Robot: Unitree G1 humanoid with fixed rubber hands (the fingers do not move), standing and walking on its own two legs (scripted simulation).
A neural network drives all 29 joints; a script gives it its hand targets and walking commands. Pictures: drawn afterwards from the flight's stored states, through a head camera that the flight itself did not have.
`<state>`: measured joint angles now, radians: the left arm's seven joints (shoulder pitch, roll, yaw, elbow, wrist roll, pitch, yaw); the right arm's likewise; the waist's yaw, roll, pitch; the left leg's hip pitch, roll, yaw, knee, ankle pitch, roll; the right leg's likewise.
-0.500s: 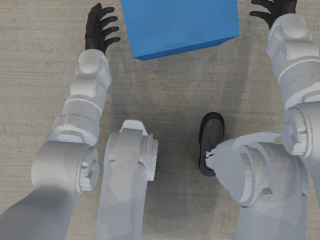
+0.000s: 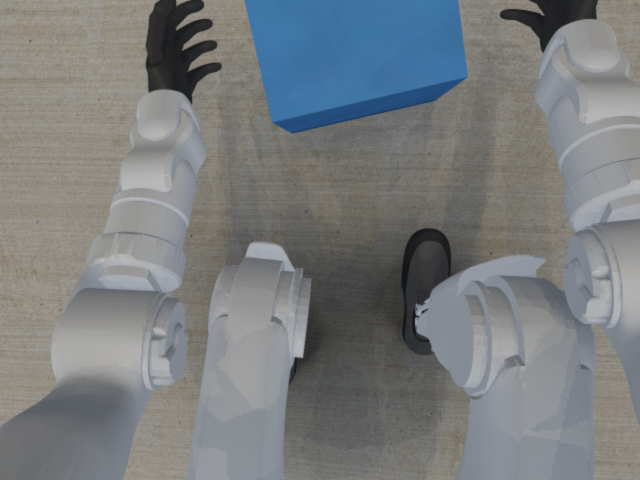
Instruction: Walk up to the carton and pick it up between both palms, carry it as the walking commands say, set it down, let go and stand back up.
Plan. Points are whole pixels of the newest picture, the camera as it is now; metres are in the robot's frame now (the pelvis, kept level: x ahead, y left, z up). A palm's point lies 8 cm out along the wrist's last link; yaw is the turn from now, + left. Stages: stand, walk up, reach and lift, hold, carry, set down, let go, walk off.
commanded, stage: set down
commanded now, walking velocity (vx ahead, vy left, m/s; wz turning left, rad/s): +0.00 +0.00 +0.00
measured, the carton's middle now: (353, 53) +0.54 -0.02 -0.29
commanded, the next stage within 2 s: let go in 1.20 s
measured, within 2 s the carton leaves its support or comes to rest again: neither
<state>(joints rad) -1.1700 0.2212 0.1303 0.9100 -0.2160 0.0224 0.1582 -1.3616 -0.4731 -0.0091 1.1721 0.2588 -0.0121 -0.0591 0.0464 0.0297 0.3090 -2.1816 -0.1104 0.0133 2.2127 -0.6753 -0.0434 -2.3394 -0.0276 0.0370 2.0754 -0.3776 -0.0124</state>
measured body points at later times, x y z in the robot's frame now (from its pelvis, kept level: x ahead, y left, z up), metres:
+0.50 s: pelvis +0.02 +0.00 +0.11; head +0.34 -0.04 +0.43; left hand +0.51 +0.18 -0.01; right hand +0.54 -0.23 -0.02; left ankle +0.09 +0.12 -0.34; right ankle +0.16 -0.13 -0.34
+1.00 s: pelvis +0.05 -0.01 +0.25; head +0.32 -0.05 +0.61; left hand +0.50 +0.18 +0.15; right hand +0.53 -0.24 +0.13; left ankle +0.09 +0.12 -0.34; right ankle +0.16 -0.13 -0.34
